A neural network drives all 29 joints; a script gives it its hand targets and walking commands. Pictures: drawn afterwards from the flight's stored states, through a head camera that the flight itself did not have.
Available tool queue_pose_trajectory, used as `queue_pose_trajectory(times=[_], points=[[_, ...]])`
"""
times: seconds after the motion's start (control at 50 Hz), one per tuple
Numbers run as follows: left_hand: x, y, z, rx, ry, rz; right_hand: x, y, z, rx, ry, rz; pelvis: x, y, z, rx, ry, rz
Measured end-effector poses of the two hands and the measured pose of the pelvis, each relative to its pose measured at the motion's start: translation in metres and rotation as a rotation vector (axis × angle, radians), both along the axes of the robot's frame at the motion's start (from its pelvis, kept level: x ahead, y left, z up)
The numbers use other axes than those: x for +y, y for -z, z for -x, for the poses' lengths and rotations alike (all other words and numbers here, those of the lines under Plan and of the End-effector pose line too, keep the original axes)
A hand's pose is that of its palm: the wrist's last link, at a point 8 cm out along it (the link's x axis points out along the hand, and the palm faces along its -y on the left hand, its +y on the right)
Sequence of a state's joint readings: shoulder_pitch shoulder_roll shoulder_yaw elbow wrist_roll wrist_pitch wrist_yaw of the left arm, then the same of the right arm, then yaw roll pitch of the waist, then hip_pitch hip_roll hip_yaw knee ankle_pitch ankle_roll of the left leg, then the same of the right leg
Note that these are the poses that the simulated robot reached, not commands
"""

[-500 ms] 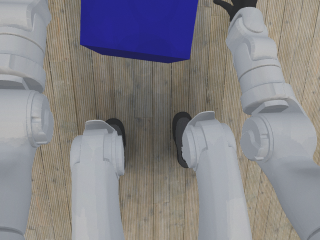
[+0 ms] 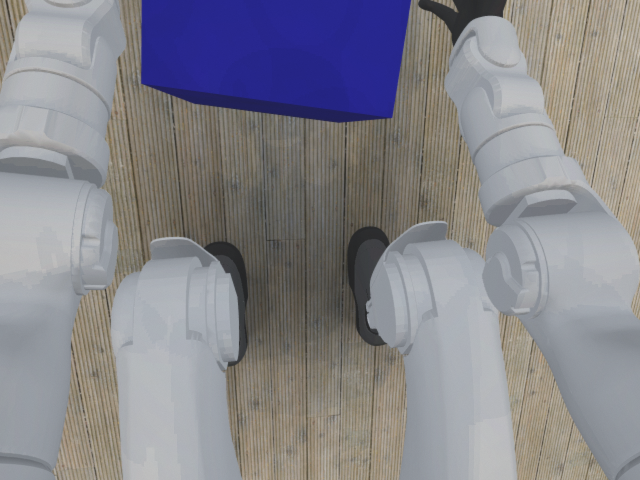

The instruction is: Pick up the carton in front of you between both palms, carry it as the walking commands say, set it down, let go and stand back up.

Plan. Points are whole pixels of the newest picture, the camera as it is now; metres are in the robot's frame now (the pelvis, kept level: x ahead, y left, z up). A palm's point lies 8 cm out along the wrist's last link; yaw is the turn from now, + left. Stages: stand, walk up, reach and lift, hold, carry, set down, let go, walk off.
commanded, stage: reach and lift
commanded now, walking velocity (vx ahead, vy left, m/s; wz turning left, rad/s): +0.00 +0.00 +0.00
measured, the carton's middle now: (278, 13) +0.54 +0.03 -0.25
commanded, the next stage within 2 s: none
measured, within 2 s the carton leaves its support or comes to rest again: leaves its support in 0.48 s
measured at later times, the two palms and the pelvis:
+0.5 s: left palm out of the picture +0.55 +0.17 -0.17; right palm out of the picture +0.53 -0.13 -0.16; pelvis +0.00 +0.00 +0.00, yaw +0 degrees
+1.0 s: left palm out of the picture +0.50 +0.18 +0.03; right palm out of the picture +0.49 -0.12 +0.03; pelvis -0.01 -0.01 +0.09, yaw +4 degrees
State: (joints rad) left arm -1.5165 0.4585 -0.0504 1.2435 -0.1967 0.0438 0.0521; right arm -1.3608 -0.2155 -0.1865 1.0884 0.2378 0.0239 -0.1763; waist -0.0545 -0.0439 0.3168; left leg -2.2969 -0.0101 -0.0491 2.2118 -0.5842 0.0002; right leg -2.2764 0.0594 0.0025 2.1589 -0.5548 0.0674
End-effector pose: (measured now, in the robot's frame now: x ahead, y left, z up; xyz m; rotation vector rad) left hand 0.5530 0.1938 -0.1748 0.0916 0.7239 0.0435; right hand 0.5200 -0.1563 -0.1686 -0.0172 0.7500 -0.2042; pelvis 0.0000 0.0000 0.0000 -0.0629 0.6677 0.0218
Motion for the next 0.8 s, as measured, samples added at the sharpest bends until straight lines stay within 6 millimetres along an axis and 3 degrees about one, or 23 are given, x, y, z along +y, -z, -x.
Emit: queue_pose_trajectory(times=[0.12, 0.22, 0.44, 0.56, 0.64, 0.8], points=[[-0.007, -0.001, 0.002, 0.003, 0.016, 0.010, 0.007, -0.001, -0.001, -0.003, -0.019, -0.006, -0.001, -0.003, 0.006, -0.008, -0.003, -0.002], [-0.017, -0.003, -0.001, 0.005, 0.025, 0.013, 0.030, -0.003, -0.007, -0.005, -0.047, -0.029, -0.001, -0.005, 0.008, -0.013, -0.004, -0.003], [-0.023, -0.006, -0.003, 0.057, 0.055, 0.004, 0.027, -0.007, -0.012, 0.026, -0.013, -0.027, 0.004, 0.003, 0.000, -0.005, -0.010, 0.003], [-0.026, -0.010, 0.007, 0.043, 0.033, 0.013, 0.026, -0.024, -0.011, -0.008, 0.020, -0.024, 0.005, 0.003, -0.005, 0.013, -0.012, 0.002], [-0.023, -0.036, 0.016, 0.000, 0.010, 0.027, 0.029, -0.047, -0.002, -0.056, 0.032, -0.046, 0.003, -0.004, -0.004, 0.022, -0.025, -0.009], [-0.009, -0.129, 0.038, -0.029, -0.069, 0.053, 0.042, -0.128, 0.015, -0.090, 0.009, -0.074, -0.005, -0.039, 0.004, 0.037, -0.053, -0.012]])
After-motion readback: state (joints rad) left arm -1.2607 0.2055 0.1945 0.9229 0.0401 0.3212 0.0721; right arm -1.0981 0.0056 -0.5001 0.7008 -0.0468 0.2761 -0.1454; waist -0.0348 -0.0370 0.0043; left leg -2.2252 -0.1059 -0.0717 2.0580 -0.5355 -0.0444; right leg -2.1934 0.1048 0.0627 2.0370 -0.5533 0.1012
